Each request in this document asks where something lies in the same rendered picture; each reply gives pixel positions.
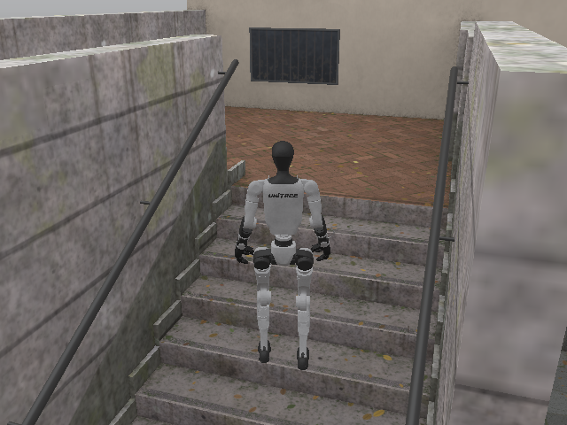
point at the robot left upper arm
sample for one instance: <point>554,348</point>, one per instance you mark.
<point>251,203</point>

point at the right robot forearm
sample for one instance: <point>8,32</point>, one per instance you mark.
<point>321,234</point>

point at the robot right upper arm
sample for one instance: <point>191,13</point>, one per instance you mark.
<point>314,202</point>

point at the robot left shin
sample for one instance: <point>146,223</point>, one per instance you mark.
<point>263,322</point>

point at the left robot thigh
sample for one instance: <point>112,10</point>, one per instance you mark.
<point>262,266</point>

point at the left robot forearm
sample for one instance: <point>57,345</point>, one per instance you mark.
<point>243,236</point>

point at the left robot hand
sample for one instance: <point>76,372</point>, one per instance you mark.
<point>245,251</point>

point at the right robot hand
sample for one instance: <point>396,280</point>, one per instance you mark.
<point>326,251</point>

